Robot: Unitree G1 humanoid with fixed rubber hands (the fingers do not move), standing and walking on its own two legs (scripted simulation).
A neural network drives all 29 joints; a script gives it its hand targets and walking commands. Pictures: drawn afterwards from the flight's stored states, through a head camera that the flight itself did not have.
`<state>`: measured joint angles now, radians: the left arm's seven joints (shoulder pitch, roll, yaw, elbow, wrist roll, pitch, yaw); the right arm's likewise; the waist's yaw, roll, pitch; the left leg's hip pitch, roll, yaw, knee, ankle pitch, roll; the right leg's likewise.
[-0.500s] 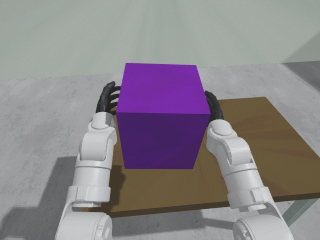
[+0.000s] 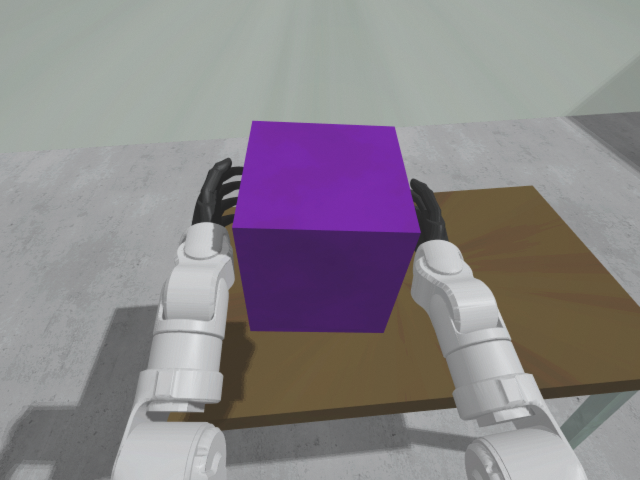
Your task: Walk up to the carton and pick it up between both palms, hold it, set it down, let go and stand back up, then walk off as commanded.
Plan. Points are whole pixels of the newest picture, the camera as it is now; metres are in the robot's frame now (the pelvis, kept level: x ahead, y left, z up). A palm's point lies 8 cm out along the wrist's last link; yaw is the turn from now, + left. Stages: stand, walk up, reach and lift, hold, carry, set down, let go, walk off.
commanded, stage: set down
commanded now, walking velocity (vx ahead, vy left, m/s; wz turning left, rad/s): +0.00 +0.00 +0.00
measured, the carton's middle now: (320, 231) +0.39 +0.02 +0.16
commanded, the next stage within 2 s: none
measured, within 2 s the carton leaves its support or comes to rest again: neither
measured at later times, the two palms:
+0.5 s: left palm (222, 250) +0.39 +0.15 +0.13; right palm (419, 263) +0.39 -0.11 +0.10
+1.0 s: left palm (230, 276) +0.38 +0.15 +0.09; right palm (417, 285) +0.38 -0.12 +0.06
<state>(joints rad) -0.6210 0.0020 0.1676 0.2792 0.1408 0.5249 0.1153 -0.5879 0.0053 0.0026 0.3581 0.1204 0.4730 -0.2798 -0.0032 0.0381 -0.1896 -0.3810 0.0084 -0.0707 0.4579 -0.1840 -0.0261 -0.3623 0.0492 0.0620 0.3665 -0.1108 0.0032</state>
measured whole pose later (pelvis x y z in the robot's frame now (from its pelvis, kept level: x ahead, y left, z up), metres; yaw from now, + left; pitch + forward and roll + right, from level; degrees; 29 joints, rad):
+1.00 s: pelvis +0.02 +0.00 +0.00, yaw +0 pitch +8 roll -1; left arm -0.48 -0.06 0.20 0.51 0.17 0.14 0.16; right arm -0.53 0.02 0.00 0.71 0.12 0.04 -0.21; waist 0.00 0.03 -0.12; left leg -0.37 0.01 -0.07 0.42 -0.19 -0.03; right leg -0.36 0.05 0.06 0.34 -0.12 0.00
